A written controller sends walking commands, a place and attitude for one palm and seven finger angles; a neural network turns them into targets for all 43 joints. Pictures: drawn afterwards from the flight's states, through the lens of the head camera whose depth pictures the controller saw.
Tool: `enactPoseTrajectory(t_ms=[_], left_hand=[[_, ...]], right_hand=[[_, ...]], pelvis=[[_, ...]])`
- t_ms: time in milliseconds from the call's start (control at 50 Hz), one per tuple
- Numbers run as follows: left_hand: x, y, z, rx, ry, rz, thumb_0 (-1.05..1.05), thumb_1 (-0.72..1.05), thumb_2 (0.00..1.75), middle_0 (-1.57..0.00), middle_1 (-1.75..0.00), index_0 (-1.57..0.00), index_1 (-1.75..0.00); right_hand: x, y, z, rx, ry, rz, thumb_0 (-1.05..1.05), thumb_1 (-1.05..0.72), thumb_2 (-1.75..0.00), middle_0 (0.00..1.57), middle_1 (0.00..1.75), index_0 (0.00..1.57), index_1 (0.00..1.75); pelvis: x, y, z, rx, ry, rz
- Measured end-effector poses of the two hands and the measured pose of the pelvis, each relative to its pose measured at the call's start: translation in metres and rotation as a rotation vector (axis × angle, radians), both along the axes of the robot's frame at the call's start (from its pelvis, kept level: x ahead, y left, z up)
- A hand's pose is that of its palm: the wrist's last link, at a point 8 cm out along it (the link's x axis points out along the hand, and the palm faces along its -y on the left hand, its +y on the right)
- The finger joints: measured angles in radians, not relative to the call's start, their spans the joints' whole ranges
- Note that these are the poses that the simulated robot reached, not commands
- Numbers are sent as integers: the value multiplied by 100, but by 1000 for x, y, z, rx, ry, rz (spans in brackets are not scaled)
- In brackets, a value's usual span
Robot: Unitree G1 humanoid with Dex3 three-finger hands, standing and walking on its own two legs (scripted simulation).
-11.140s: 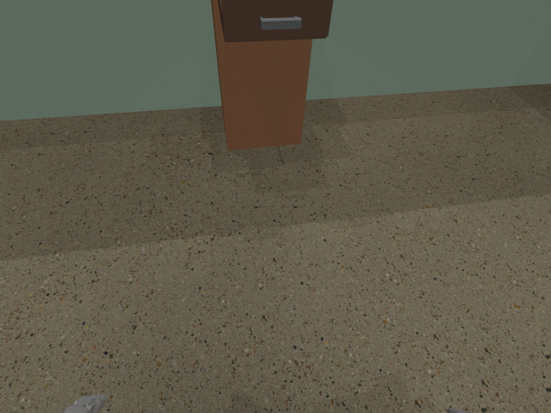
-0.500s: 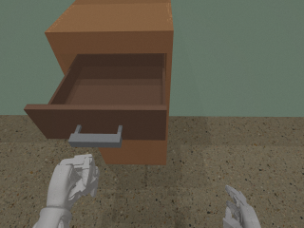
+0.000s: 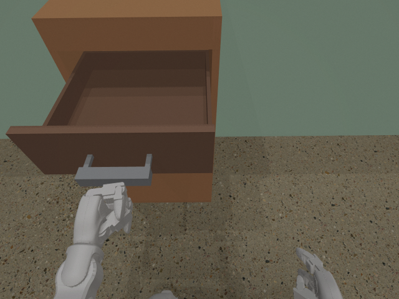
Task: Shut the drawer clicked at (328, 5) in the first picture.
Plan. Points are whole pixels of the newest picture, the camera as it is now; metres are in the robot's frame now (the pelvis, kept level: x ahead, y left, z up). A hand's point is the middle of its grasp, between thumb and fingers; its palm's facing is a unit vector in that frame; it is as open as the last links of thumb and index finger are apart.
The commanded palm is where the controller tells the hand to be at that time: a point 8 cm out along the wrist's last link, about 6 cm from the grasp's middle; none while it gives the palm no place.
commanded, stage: bring the fist close to the handle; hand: left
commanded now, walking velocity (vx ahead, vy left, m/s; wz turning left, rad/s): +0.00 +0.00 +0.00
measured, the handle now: (117, 167) +0.35 +0.18 +0.07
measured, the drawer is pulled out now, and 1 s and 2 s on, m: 0.28 0.26 0.13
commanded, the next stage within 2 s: push the drawer shut in 0.30 s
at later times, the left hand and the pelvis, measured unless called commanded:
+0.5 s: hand (131, 215) +0.26 +0.13 +0.07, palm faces +0.02 -1.00 -0.04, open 3.3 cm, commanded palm +0.24 +0.19 +0.08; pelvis +0.00 +0.00 +0.00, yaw +0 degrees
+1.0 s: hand (133, 199) +0.29 +0.14 +0.06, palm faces +0.03 -1.00 -0.05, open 2.9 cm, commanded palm +0.29 +0.19 +0.08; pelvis -0.02 +0.00 +0.00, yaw +1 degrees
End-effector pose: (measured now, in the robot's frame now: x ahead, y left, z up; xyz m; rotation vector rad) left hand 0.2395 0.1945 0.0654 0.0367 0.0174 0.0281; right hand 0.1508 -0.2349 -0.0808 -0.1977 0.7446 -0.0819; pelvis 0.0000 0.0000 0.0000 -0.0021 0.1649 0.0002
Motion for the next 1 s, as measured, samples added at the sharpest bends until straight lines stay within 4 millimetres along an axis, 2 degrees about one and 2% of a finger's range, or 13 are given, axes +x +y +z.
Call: enactPoseTrajectory(t_ms=[100, 440, 640, 760, 1000], left_hand=[[-1, -3, 6, -2, -13, -6, 2, 90, 90, -140, -160, -140, -160], [-8, -4, 4, 0, -14, -1, 2, 90, 90, -140, -160, -140, -160], [10, -9, 6, 8, -26, -6, 2, 89, 90, -140, -160, -140, -160], [13, -7, 5, 9, -24, -5, 1, 86, 92, -140, -160, -140, -160], [27, -4, 2, 17, -38, -2, -3, 81, 95, -140, -160, -140, -160]], right_hand=[[-1, 0, 1, 8, 3, -14, 1, -90, -89, 20, 29, 20, 30], [6, 2, 1, 11, -5, -2, 1, -90, -89, 20, 29, 20, 30], [2, 1, 0, 16, 11, -7, 1, -90, -89, 20, 29, 20, 30], [-6, -3, -3, 12, 37, -13, 1, -90, -89, 20, 29, 20, 30], [-23, -7, -11, -6, 82, -20, 1, -90, -89, 20, 29, 20, 30]], pelvis=[[3, 1, 2, 1, 0, -4], [1, -1, 0, -1, -2, 4], [-2, -3, 1, 2, -7, 2], [-5, -4, 2, 3, -13, 3], [-19, -5, 1, -3, -22, 14]])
